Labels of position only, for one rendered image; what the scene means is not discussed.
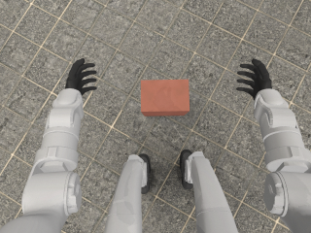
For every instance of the left robot shin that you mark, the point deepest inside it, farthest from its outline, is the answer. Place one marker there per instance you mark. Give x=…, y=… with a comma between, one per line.
x=134, y=157

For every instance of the robot left hand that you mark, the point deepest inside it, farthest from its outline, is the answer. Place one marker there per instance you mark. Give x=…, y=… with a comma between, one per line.
x=75, y=76

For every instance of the robot left forearm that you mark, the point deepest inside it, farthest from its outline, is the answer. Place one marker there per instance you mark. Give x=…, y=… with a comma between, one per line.
x=58, y=152

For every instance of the robot right upper arm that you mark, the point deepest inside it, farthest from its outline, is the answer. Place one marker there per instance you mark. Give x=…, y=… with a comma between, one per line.
x=288, y=195

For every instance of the robot right hand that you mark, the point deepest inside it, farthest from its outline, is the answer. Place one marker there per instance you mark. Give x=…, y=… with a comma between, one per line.
x=260, y=78

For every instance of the robot right forearm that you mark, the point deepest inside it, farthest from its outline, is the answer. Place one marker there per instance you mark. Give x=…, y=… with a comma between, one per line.
x=284, y=147

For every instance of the carton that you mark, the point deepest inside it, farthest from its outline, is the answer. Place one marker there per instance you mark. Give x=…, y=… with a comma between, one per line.
x=165, y=98

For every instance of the robot left upper arm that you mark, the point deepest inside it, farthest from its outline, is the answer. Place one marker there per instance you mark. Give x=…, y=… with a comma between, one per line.
x=49, y=199

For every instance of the left robot thigh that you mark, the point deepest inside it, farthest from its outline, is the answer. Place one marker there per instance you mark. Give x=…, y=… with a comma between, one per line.
x=125, y=214

